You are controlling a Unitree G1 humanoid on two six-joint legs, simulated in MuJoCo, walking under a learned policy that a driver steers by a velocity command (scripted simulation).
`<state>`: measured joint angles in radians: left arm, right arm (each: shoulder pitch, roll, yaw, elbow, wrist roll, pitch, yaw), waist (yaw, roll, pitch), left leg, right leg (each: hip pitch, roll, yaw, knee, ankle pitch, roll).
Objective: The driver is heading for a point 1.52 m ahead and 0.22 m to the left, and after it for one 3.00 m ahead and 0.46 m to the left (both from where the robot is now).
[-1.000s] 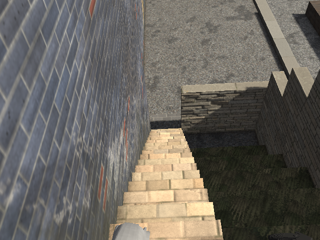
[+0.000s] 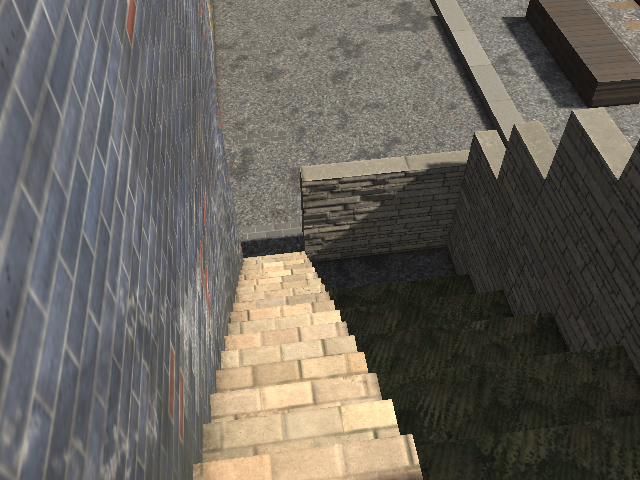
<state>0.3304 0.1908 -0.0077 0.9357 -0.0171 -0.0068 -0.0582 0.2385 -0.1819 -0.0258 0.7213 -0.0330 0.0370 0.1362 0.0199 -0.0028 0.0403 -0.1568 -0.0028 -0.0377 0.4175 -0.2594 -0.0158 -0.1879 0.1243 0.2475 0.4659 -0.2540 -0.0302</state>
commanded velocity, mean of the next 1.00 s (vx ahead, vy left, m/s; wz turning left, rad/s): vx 0.37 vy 0.00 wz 0.00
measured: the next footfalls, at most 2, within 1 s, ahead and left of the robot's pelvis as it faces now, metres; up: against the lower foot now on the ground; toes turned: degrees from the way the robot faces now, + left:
left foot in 0.72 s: +0.26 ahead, +0.10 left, -0.22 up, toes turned +1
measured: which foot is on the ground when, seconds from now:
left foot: down 0.00-0.26, up 0.28-0.70, down 0.72-1.00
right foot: down 0.00-0.72, up 0.74-1.00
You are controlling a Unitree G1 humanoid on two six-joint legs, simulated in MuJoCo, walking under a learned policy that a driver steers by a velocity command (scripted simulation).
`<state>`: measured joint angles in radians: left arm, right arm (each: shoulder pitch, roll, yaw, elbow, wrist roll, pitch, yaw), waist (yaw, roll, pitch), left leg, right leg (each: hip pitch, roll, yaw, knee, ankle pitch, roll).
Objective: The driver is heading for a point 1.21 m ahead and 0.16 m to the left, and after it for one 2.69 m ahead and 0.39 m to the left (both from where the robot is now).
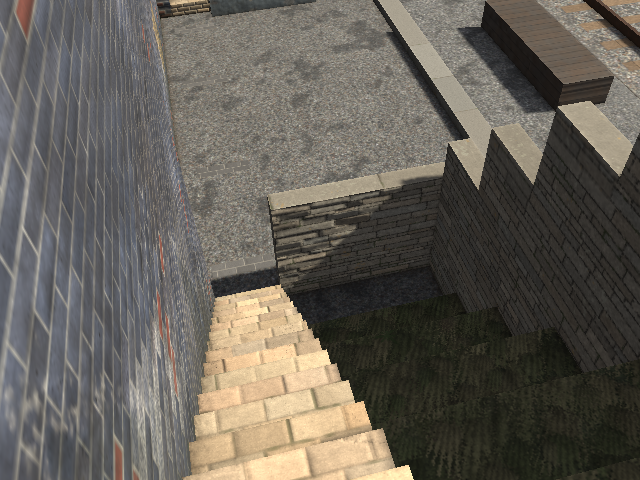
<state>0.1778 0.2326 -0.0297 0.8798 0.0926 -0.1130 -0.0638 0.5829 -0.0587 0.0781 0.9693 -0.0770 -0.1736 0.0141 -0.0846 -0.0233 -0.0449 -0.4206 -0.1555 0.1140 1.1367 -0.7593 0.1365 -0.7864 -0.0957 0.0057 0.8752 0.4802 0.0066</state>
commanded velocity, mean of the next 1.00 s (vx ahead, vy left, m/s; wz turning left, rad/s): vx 0.25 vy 0.00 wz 0.00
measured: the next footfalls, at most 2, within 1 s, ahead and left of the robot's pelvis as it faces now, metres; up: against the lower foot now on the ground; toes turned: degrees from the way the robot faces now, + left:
right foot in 0.10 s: +0.19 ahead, -0.09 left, -0.21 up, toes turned -3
left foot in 0.56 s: +0.35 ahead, +0.22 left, -0.43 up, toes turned +2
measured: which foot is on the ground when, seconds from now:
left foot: down 0.00-0.12, up 0.14-0.54, down 0.56-1.00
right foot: up 0.00-0.08, down 0.10-0.56, up 0.58-0.86, down 0.88-1.00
